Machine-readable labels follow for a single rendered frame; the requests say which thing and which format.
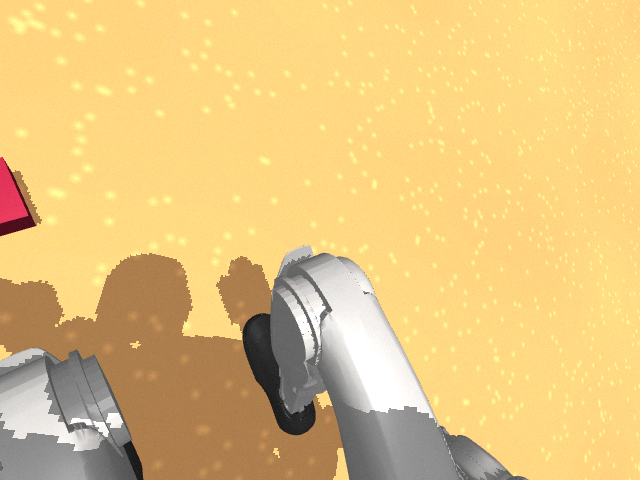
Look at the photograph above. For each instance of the right robot foot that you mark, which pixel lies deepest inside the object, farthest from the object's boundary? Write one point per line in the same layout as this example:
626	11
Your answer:
258	349

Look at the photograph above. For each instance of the carton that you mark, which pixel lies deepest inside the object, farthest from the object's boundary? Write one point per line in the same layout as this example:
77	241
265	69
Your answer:
14	213

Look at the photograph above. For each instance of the right robot hand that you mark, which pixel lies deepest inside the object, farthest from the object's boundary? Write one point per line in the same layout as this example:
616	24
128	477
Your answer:
472	461

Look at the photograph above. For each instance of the left robot foot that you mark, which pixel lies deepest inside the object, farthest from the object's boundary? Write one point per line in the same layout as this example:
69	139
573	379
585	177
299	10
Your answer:
134	460

